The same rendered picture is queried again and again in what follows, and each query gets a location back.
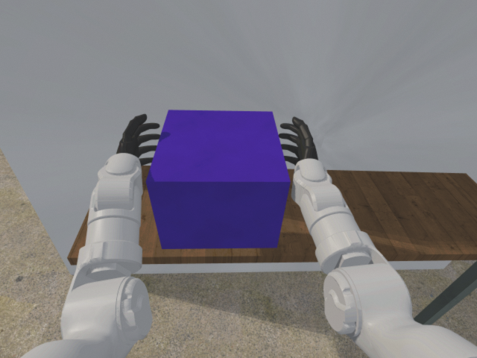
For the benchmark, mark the carton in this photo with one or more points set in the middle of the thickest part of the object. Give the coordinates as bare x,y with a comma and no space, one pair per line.
218,179

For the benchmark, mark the robot left hand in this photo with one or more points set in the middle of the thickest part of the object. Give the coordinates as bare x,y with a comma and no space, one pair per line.
131,139

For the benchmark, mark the robot left forearm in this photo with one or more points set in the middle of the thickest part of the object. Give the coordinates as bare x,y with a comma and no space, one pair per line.
112,240

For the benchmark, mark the robot left upper arm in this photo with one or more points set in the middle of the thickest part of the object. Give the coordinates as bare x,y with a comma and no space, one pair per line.
102,319

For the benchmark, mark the robot right hand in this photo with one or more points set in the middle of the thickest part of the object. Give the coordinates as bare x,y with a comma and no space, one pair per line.
306,148

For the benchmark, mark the robot right forearm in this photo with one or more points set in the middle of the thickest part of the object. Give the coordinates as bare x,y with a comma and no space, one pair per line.
339,241

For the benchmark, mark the table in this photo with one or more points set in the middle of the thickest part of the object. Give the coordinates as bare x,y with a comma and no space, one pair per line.
409,216

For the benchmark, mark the robot right upper arm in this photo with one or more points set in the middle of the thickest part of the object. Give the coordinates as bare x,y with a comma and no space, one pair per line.
371,305

